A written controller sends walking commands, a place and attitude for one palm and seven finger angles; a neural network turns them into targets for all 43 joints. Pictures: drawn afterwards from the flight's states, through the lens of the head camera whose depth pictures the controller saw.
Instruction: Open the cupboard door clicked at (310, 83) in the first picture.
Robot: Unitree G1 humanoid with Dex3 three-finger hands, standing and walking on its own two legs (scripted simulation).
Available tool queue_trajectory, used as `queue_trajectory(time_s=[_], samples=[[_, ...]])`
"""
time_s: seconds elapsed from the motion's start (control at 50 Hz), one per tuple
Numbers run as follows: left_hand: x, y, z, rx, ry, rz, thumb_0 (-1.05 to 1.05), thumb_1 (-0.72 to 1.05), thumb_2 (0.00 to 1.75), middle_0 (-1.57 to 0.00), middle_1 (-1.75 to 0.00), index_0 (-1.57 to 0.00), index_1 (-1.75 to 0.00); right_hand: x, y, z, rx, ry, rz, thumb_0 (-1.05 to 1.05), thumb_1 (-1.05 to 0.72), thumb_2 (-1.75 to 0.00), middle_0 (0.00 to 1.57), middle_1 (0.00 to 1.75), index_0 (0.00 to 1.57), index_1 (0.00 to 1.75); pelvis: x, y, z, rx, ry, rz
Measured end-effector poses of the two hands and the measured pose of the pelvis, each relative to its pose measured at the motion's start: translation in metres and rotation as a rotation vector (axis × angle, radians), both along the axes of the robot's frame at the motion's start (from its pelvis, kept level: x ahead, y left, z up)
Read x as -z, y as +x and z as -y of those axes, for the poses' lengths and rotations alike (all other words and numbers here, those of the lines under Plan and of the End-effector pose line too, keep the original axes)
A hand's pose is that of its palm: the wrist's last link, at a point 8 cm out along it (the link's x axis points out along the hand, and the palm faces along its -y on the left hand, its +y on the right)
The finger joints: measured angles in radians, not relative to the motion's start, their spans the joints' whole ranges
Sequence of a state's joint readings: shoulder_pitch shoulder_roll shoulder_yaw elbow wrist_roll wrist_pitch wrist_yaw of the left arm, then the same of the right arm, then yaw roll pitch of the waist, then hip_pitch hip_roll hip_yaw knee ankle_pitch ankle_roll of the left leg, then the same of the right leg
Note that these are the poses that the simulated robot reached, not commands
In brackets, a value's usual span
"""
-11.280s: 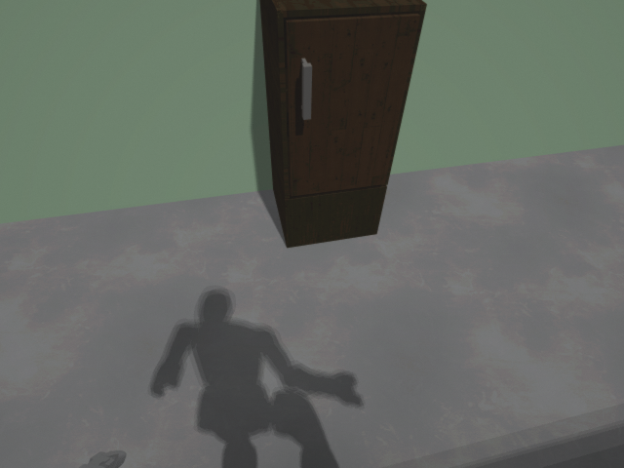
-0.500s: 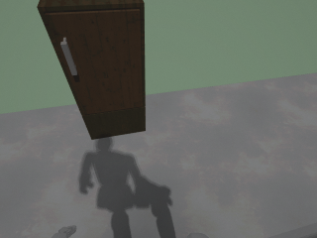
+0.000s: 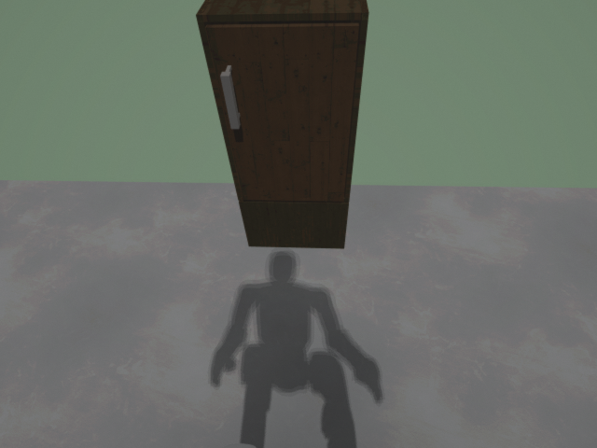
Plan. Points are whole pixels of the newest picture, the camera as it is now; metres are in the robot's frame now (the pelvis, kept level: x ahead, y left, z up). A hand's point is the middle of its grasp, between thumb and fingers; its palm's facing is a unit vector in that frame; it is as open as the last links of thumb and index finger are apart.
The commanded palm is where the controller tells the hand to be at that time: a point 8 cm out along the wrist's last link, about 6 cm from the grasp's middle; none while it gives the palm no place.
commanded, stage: take the last steps up to it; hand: left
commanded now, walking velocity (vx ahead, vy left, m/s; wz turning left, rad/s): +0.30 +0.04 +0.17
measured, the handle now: (232, 97) +0.95 +0.24 -0.04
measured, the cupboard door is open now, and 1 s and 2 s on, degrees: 0 0 0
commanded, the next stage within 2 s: come to a stop and stand still in 1.22 s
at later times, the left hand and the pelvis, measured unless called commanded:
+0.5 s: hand out of the picture +0.08 +0.24 -0.17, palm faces +0.07 -0.98 -0.18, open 7.4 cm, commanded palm none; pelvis +0.06 +0.05 +0.00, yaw +3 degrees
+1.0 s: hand (198, 400) +0.22 +0.19 -0.17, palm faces +0.15 -0.97 -0.21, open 7.2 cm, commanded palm none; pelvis +0.22 +0.01 +0.00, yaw +6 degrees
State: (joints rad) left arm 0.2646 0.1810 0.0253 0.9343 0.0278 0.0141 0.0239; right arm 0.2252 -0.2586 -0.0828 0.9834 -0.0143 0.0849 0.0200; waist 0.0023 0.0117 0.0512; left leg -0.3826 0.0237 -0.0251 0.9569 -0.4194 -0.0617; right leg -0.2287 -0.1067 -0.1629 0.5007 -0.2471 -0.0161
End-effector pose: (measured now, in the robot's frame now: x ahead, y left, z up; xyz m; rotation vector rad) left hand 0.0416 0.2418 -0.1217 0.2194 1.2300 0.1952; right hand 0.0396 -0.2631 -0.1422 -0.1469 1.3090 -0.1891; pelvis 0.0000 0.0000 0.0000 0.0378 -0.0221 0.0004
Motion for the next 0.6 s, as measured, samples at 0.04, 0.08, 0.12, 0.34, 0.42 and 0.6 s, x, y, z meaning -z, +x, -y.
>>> queue_trajectory(time_s=[0.04,0.08,0.12,0.34,0.42,0.6], samples=[[0.007,-0.021,-0.007,-0.033,-0.013,-0.035,0.0,0.9,0.9,-0.2,-0.3,-0.2,-0.3,-0.003,0.011,-0.009,-0.036,-0.012,0.009,0.01,-0.91,-0.89,0.2,0.3,0.2,0.3,0.001,-0.003,-0.006,-0.013,-0.006,-0.005],[0.015,-0.042,-0.017,-0.068,-0.029,-0.07,0.0,0.9,0.9,-0.2,-0.3,-0.2,-0.3,-0.006,0.024,-0.02,-0.075,-0.025,0.033,0.01,-0.91,-0.89,0.2,0.3,0.2,0.3,0.004,-0.006,-0.015,-0.027,-0.017,-0.008],[0.026,-0.062,-0.028,-0.105,-0.048,-0.105,0.0,0.9,0.9,-0.2,-0.3,-0.2,-0.3,-0.008,0.037,-0.035,-0.112,-0.039,0.072,0.01,-0.91,-0.89,0.2,0.3,0.2,0.3,0.008,-0.007,-0.025,-0.042,-0.034,-0.01],[0.025,-0.057,-0.057,-0.122,-0.104,-0.148,0.01,0.91,0.9,-0.2,-0.29,-0.2,-0.3,-0.022,0.02,-0.087,-0.099,-0.033,0.07,0.0,-0.93,-0.89,0.2,0.3,0.2,0.3,-0.005,0.018,-0.055,-0.063,-0.061,0.014],[0.023,-0.019,-0.056,-0.103,-0.105,-0.107,0.0,0.91,0.9,-0.2,-0.29,-0.2,-0.3,-0.015,-0.005,-0.091,-0.055,-0.015,-0.025,0.0,-0.93,-0.89,0.2,0.3,0.2,0.3,-0.005,0.035,-0.056,-0.06,-0.049,0.011],[0.019,0.118,-0.027,0.016,-0.091,0.01,0.0,0.91,0.9,-0.2,-0.29,-0.2,-0.3,-0.001,-0.047,-0.09,0.067,0.051,-0.26,0.01,-0.91,-0.89,0.2,0.3,0.2,0.3,0.005,0.092,-0.035,-0.053,-0.03,-0.002]])
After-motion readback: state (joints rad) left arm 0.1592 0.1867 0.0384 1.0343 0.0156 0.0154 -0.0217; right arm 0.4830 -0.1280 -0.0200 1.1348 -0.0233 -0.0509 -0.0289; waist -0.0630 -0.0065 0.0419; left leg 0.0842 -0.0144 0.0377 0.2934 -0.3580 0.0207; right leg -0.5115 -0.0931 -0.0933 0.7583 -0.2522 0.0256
